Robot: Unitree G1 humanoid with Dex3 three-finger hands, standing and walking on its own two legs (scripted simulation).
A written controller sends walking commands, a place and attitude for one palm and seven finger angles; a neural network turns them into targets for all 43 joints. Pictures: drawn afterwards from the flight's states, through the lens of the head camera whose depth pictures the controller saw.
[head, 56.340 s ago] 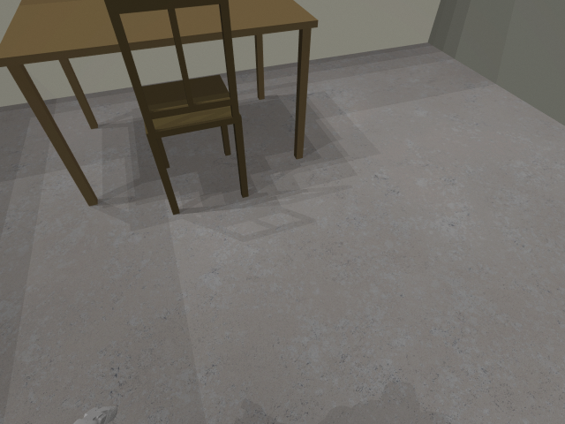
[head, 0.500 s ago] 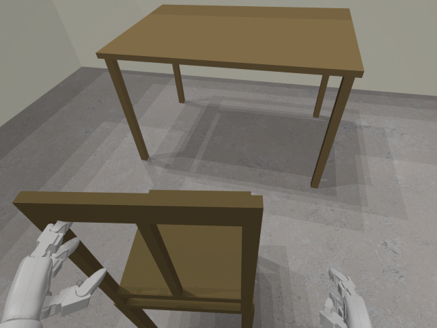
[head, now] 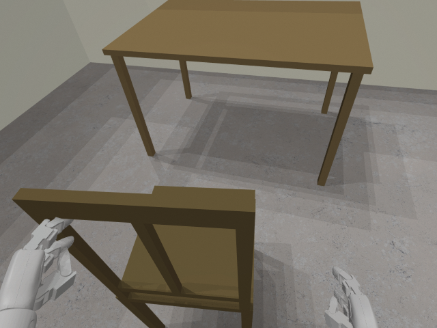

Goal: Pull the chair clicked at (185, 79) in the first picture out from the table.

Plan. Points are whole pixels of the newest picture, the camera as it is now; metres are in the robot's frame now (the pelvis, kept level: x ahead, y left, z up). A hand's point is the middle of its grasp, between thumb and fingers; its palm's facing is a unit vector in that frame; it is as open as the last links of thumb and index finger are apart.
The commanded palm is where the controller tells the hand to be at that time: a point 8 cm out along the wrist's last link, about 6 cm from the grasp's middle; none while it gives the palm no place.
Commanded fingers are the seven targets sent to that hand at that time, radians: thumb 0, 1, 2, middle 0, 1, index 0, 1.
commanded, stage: step back with the hand held close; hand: left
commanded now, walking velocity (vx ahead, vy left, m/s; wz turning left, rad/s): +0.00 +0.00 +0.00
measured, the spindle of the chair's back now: (162, 261) +0.25 +0.16 -0.05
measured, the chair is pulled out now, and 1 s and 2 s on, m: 0.71 0.72 0.72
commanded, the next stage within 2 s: stop stepping back and stand still in 1.18 s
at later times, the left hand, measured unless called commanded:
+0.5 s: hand (51, 292) +0.13 +0.26 +0.09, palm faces +0.13 -0.80 -0.59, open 6.8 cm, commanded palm +0.09 +0.31 +0.18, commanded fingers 0.00 0.90 0.90 -0.20 -0.30 -0.20 -0.30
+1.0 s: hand out of the picture +0.09 +0.29 +0.13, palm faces +0.36 -0.81 -0.47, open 7.4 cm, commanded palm +0.01 +0.34 +0.18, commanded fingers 0.00 0.90 0.90 -0.20 -0.30 -0.20 -0.30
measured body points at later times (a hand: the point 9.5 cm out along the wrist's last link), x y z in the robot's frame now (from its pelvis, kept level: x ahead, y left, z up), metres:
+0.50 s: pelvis -0.06 +0.01 +0.00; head +0.00 +0.01 +0.45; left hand +0.12 +0.31 +0.13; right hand +0.13 -0.23 -0.08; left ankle -0.05 +0.15 -0.73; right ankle +0.00 -0.11 -0.73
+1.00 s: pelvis -0.13 +0.04 +0.00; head -0.11 +0.05 +0.44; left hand +0.06 +0.33 +0.16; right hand +0.00 -0.22 -0.09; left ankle -0.08 +0.15 -0.74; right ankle -0.06 -0.11 -0.71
